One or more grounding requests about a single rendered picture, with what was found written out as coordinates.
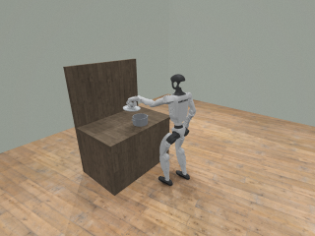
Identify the robot head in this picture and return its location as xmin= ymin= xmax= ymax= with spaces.
xmin=170 ymin=74 xmax=186 ymax=96

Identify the robot left foot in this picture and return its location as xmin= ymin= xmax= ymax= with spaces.
xmin=158 ymin=176 xmax=173 ymax=186

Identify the robot right upper arm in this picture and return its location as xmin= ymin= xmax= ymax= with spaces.
xmin=185 ymin=92 xmax=196 ymax=115

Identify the robot left upper arm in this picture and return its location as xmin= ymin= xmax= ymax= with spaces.
xmin=149 ymin=95 xmax=174 ymax=107

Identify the robot right forearm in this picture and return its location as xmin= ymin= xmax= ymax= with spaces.
xmin=184 ymin=113 xmax=196 ymax=125

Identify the left robot hand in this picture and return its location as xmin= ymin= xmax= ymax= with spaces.
xmin=126 ymin=96 xmax=137 ymax=108

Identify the right robot hand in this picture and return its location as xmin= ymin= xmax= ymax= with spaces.
xmin=182 ymin=122 xmax=189 ymax=128

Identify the table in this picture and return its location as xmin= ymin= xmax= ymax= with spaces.
xmin=63 ymin=58 xmax=170 ymax=196

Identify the robot left forearm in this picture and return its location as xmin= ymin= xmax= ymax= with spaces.
xmin=134 ymin=95 xmax=153 ymax=105

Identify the pot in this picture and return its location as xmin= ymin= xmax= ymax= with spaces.
xmin=132 ymin=113 xmax=149 ymax=127

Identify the lid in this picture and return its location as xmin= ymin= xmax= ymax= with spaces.
xmin=123 ymin=105 xmax=141 ymax=112

